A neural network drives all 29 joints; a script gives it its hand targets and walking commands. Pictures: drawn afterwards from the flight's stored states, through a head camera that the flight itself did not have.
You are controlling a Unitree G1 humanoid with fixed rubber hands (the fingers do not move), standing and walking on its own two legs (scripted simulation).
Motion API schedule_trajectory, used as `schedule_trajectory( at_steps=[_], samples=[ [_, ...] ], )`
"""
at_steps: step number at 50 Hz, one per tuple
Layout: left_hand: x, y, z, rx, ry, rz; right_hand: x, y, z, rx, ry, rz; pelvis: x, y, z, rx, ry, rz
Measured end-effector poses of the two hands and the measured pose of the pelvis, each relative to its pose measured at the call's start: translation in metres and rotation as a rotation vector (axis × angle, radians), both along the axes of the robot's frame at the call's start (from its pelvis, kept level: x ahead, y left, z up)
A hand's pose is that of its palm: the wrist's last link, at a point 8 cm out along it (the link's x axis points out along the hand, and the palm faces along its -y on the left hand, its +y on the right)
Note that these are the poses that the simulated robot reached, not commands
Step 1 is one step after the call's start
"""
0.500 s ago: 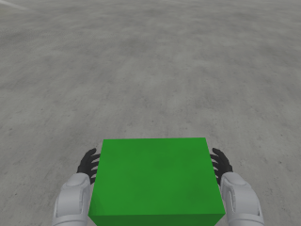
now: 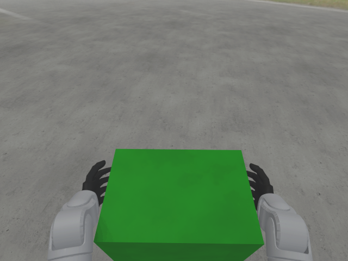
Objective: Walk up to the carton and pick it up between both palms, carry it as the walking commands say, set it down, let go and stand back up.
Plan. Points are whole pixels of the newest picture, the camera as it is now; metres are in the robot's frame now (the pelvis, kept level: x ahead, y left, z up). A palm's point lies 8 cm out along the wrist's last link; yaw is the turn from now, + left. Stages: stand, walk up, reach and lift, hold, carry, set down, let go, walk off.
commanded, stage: carry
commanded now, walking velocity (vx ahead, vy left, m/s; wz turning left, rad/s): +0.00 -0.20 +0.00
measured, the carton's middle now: (177, 214) +0.27 +0.01 +0.01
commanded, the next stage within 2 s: none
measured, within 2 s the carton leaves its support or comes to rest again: neither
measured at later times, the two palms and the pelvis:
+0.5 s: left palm (112, 222) +0.21 +0.13 +0.09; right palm (302, 215) +0.23 -0.23 +0.10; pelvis -0.01 -0.06 +0.00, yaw +2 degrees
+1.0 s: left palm (180, 235) +0.19 +0.01 +0.08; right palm out of the picture +0.19 -0.36 +0.08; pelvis -0.03 -0.17 +0.00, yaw +2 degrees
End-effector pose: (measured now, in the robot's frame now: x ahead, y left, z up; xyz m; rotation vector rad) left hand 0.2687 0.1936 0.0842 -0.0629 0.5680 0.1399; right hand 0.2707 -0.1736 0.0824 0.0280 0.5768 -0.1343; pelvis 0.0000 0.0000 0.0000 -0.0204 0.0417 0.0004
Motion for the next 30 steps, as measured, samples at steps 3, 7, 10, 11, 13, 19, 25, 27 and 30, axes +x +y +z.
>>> schedule_trajectory(
  at_steps=[3, 7, 10, 11, 13, 19, 25, 27, 30],
  samples=[
    [-0.003, -0.015, 0.003, -0.027, -0.008, 0.006, -0.007, -0.015, 0.003, 0.018, -0.009, -0.023, 0.000, -0.009, -0.003, -0.009, 0.014, 0.011],
    [-0.017, -0.029, -0.003, -0.080, 0.008, 0.023, -0.021, -0.029, 0.006, 0.041, 0.004, -0.050, 0.002, -0.017, -0.006, 0.014, 0.024, 0.019],
    [-0.028, -0.036, -0.006, -0.081, 0.025, 0.026, -0.032, -0.035, 0.004, 0.069, 0.019, -0.074, 0.001, -0.024, -0.009, 0.026, 0.028, 0.003],
    [-0.031, -0.038, -0.006, -0.075, 0.031, 0.024, -0.036, -0.038, 0.002, 0.081, 0.025, -0.083, 0.001, -0.026, -0.010, 0.025, 0.029, -0.005],
    [-0.035, -0.044, -0.006, -0.063, 0.045, 0.021, -0.043, -0.044, -0.004, 0.103, 0.040, -0.097, 0.001, -0.033, -0.012, 0.014, 0.026, -0.018],
    [-0.048, -0.061, -0.003, -0.086, 0.083, 0.057, -0.049, -0.061, 0.000, 0.076, 0.080, -0.071, -0.005, -0.050, -0.005, 0.029, 0.034, 0.027],
    [-0.062, -0.059, 0.006, -0.084, 0.056, 0.098, -0.044, -0.058, 0.014, 0.070, 0.056, -0.022, -0.012, -0.059, -0.002, 0.041, 0.043, 0.041],
    [-0.066, -0.057, 0.004, -0.087, 0.046, 0.107, -0.044, -0.056, 0.015, 0.060, 0.046, -0.009, -0.013, -0.061, -0.005, 0.032, 0.043, 0.042],
    [-0.071, -0.057, -0.002, -0.087, 0.056, 0.101, -0.048, -0.055, 0.011, 0.061, 0.056, -0.011, -0.016, -0.066, -0.007, 0.032, 0.038, 0.043]
  ],
)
